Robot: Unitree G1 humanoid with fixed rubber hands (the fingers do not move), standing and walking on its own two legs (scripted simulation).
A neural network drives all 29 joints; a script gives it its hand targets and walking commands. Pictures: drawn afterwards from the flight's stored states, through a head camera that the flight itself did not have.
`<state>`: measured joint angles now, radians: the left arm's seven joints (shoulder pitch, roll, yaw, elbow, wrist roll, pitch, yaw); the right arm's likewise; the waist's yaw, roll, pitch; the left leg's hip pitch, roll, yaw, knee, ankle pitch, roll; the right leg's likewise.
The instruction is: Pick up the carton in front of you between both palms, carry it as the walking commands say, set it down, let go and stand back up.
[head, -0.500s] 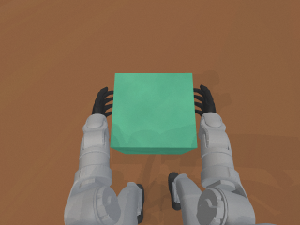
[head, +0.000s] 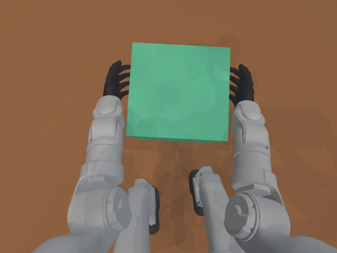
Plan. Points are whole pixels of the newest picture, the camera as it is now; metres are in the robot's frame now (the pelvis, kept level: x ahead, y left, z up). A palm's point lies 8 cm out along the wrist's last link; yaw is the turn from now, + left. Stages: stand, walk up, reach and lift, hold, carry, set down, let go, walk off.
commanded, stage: set down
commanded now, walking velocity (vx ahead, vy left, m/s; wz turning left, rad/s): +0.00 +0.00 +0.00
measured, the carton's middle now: (176, 103) +0.45 -0.04 -0.16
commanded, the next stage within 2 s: none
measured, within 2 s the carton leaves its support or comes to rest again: rests again in 1.78 s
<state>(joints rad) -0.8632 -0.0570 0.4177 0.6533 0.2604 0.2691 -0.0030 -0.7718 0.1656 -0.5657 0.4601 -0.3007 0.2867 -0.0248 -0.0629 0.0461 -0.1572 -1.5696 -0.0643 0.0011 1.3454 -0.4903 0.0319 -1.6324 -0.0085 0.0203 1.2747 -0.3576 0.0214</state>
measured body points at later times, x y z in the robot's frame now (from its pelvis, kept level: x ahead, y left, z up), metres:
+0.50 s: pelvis -0.03 -0.01 -0.13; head +0.29 -0.01 +0.19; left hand +0.52 +0.08 -0.25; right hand +0.45 -0.21 -0.24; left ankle +0.04 +0.10 -0.58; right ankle +0.09 -0.13 -0.58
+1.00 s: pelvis -0.03 +0.00 -0.22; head +0.34 +0.01 +0.04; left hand +0.56 +0.06 -0.39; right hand +0.48 -0.24 -0.36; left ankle +0.04 +0.10 -0.58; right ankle +0.09 -0.13 -0.58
